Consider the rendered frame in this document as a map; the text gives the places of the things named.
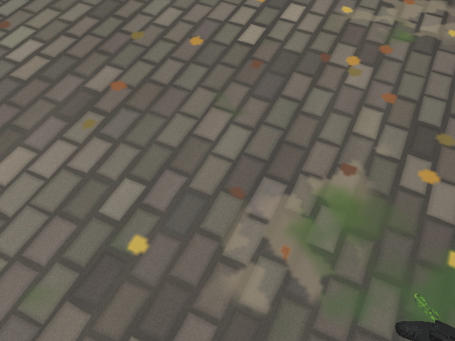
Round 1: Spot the right robot hand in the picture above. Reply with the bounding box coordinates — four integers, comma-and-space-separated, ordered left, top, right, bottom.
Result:
395, 320, 455, 341

